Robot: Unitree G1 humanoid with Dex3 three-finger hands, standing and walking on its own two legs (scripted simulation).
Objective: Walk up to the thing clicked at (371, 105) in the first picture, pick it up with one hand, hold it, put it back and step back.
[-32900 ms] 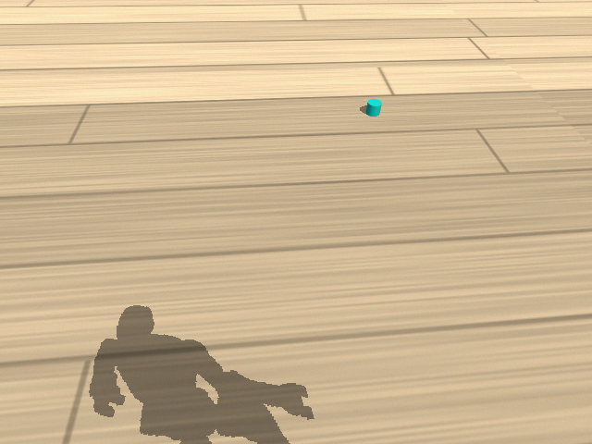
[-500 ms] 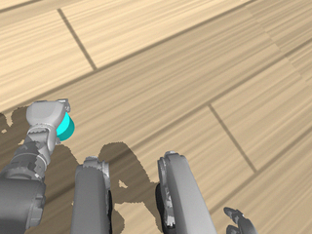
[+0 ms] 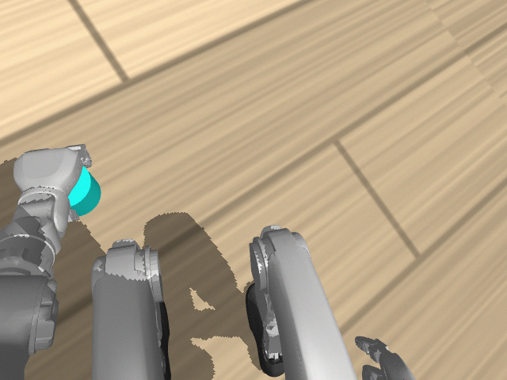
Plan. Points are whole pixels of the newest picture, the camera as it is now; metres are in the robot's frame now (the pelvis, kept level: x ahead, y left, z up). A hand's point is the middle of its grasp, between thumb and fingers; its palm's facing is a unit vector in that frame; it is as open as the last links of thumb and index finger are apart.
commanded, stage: crouch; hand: left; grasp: from above
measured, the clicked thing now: (70, 189) +0.43 +0.26 -0.22
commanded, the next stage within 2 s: lower in 0.28 s
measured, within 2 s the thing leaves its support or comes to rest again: rests again in 1.38 s
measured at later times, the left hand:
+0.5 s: hand (73, 190) +0.43 +0.26 -0.23, palm faces -0.47 -0.06 -0.88, open 10.8 cm
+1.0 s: hand (89, 194) +0.43 +0.25 -0.29, palm faces -0.47 -0.08 -0.88, open 10.8 cm
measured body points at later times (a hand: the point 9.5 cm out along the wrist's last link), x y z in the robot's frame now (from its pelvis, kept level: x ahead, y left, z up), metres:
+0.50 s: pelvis -0.01 +0.00 -0.04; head +0.23 +0.05 +0.34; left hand +0.45 +0.26 -0.18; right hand +0.05 -0.27 -0.17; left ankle +0.08 +0.13 -0.35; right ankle +0.08 -0.12 -0.35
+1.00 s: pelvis +0.00 +0.00 -0.08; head +0.25 +0.06 +0.29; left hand +0.45 +0.25 -0.24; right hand +0.04 -0.27 -0.19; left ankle +0.08 +0.13 -0.35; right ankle +0.08 -0.12 -0.35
